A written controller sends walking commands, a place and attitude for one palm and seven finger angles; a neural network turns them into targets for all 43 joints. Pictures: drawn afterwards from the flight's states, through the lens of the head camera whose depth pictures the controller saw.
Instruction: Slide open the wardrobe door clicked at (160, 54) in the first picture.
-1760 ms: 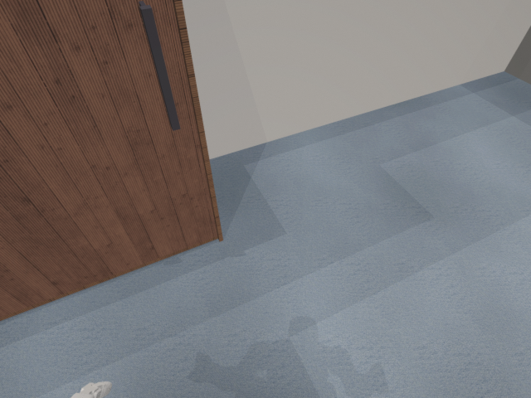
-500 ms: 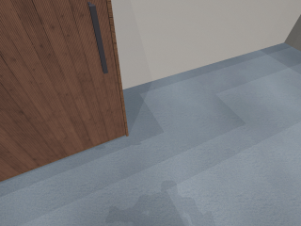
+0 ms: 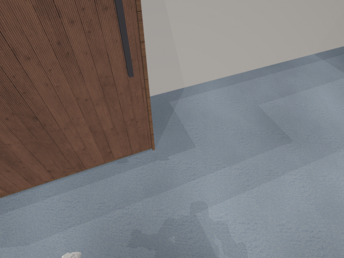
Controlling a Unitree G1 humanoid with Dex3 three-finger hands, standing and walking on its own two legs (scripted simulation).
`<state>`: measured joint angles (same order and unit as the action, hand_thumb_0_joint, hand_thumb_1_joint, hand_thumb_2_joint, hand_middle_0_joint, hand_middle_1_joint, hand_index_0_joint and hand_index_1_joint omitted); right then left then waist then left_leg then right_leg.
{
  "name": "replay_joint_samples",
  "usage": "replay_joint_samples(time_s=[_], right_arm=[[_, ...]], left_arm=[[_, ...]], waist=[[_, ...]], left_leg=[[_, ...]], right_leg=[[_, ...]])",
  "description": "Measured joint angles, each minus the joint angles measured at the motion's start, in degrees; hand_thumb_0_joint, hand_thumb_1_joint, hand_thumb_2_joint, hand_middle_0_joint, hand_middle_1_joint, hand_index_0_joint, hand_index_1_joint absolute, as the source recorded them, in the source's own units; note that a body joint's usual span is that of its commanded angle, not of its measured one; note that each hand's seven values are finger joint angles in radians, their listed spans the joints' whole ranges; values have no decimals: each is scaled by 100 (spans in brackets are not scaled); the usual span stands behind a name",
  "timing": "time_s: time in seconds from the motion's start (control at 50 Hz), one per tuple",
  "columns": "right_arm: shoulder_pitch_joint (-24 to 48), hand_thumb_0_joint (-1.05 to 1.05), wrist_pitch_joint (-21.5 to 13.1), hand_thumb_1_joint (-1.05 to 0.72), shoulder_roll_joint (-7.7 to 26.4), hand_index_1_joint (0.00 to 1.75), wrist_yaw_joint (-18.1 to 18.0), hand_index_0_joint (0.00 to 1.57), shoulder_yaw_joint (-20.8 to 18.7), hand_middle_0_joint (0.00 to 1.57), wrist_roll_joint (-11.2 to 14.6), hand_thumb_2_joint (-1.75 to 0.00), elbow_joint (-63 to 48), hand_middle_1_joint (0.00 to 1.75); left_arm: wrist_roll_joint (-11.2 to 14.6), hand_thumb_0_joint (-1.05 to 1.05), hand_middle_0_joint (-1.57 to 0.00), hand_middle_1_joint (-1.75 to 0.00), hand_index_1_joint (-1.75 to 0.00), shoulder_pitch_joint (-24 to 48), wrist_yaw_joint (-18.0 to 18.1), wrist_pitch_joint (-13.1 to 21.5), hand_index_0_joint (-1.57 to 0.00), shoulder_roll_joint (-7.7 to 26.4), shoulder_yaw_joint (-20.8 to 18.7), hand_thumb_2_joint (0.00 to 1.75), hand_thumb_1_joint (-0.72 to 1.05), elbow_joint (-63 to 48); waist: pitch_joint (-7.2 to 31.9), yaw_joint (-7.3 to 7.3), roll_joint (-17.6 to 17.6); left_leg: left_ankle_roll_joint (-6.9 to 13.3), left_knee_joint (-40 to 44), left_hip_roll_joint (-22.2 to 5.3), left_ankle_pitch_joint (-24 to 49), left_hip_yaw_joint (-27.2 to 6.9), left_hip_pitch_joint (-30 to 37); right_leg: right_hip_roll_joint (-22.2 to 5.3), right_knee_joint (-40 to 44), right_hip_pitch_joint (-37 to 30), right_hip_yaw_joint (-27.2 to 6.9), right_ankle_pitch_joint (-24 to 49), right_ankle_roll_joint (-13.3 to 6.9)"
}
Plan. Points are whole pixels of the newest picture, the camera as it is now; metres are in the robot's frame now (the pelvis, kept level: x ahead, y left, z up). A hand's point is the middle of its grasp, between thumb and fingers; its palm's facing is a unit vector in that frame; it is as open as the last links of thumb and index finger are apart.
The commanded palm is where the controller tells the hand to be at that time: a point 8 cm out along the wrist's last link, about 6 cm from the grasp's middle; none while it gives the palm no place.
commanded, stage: turn to face it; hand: right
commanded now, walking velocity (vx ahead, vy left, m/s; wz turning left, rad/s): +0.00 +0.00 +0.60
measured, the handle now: (123, 39) +0.85 +0.23 +0.08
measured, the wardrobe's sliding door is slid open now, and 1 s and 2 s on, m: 0.00 0.00 0.00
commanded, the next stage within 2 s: take the last steps up to it in 0.72 s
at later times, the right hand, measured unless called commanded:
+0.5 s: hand out of the picture +0.05 -0.18 -0.16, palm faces -0.15 +0.96 -0.24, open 7.3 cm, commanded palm none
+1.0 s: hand out of the picture +0.12 -0.19 -0.16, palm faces -0.40 +0.90 -0.19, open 7.4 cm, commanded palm none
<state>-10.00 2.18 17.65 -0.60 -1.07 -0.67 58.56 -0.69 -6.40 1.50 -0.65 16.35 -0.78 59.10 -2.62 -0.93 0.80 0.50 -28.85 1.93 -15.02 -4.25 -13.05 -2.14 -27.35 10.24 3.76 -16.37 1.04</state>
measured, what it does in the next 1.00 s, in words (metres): steps on the spot, turning left: right foot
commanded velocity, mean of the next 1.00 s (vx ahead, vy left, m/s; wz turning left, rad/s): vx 0.06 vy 0.01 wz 0.33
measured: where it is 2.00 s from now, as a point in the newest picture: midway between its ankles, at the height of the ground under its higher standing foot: outside the picture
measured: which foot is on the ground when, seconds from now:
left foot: down 0.00-0.64, up 0.66-1.00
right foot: down 0.00-0.18, up 0.20-0.62, down 0.64-1.00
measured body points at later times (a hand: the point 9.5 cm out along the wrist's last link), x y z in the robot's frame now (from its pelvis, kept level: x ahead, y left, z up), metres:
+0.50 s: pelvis -0.02 +0.00 +0.00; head +0.01 +0.02 +0.45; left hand +0.02 +0.28 -0.14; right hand +0.06 -0.23 -0.14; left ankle +0.00 +0.10 -0.74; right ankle -0.01 -0.15 -0.68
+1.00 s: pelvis -0.03 -0.04 +0.00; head -0.02 -0.04 +0.45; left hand -0.13 +0.17 -0.15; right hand +0.14 -0.23 -0.15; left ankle -0.10 +0.06 -0.72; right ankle -0.01 -0.14 -0.74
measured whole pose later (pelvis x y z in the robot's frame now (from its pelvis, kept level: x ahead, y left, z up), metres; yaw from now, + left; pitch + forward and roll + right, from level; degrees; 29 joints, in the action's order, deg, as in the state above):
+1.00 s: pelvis -0.03 -0.04 +0.00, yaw +24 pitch +0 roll +2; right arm -12.1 3.0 11.7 1.2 -3.3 -1.4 55.6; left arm -2.0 -18.4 1.4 0.1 9.8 -1.7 58.6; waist -0.9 2.2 -0.6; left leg -0.7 -37.2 -0.5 -24.4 3.0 -14.9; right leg -4.2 -29.3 11.6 7.8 -17.6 -1.0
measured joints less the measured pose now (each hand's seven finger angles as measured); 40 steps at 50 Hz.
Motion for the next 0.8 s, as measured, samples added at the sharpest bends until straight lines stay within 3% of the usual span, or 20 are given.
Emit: replay_joint_samples(time_s=[0.1,0.18,0.22,0.26,0.34,0.48,0.56,0.62,0.64,0.7,0.76,0.8], right_arm=[[-134,0,107,-91,-184,30,80,20,-58,20,-20,-90,-278,30],[-258,0,119,-91,-369,30,144,20,-125,20,-31,-90,-469,30],[-308,0,25,-91,-483,30,134,20,-127,20,-58,-90,-547,30],[-367,0,-34,-91,-575,30,81,20,-110,20,-46,-90,-606,30],[-496,0,-31,-91,-688,30,41,20,-96,20,-23,-90,-596,30],[-594,0,-34,-91,-665,30,23,20,-165,20,-52,-90,-553,30],[-549,0,-7,-91,-570,30,8,20,-223,20,-78,-90,-570,30],[-501,0,35,-91,-470,30,-8,20,-266,20,-65,-90,-578,30],[-494,0,55,-91,-431,30,-10,20,-280,20,-46,-90,-590,30],[-364,0,132,-91,-303,30,9,20,-350,20,-60,-90,-521,30],[-286,0,123,-91,-230,30,59,20,-410,20,-80,-90,-506,30],[-263,0,120,-91,-234,30,75,20,-412,20,-66,-90,-504,30]], left_arm=[[-13,0,-20,-30,-30,-134,-6,-61,-20,-262,-62,90,90,-279],[-32,0,-20,-30,-30,-232,-29,-96,-20,-339,-123,90,90,-373],[-15,0,-20,-30,-30,-253,-30,-174,-20,-318,-174,90,90,-386],[4,0,-20,-30,-30,-235,-22,-261,-20,-320,-203,90,90,-364],[-15,1,-20,-30,-30,-189,-43,-248,-20,-321,-234,90,90,-392],[-12,0,-20,-30,-30,-181,-1,-196,-20,-320,-254,90,90,-464],[26,0,-20,-30,-30,-191,27,-151,-20,-343,-234,90,90,-488],[55,0,-20,-30,-30,-256,49,-43,-20,-387,-190,90,90,-540],[51,0,-20,-30,-30,-306,57,14,-20,-403,-171,90,90,-565],[-20,0,-20,-30,-30,-445,55,39,-20,-542,-97,90,90,-581],[-67,0,-20,-30,-30,-614,69,29,-20,-649,-30,90,90,-528],[-75,0,-20,-30,-30,-704,72,25,-20,-689,-13,90,90,-466]], waist=[[-117,-3,91],[-260,-73,1],[-300,-29,-175],[-319,-55,-197],[-287,-60,-181],[-70,-66,-48],[45,-111,23],[143,-89,84],[190,-51,97],[181,20,237],[159,32,262],[149,33,230]], left_leg=[[6,-791,67,-210,-157,-524],[-2,-1292,-46,-571,318,-672],[219,-1340,77,-543,432,-717],[335,-1197,123,-470,399,-706],[348,-489,208,-6,211,-523],[263,105,276,423,-172,-462],[164,141,330,502,-353,-533],[36,13,381,488,-471,-657],[-11,-131,408,433,-488,-751],[-110,-1438,350,-698,-302,-1186],[-214,-2843,207,-784,-2,-1543],[-266,-3153,64,-747,143,-1555]], right_leg=[[-68,-519,270,282,-256,-3],[-251,-1059,373,526,-556,68],[-364,-1884,776,314,-911,101],[-174,-2867,1241,-93,-1186,120],[-53,-3614,1726,-357,-664,201],[-13,-2902,1563,-421,-563,252],[55,-1978,1158,-415,-722,175],[120,-801,643,-371,-372,77],[118,-420,490,-368,-263,-28],[151,-408,433,-226,-150,-218],[95,-165,242,-85,-15,-264],[53,-52,157,10,41,-282]])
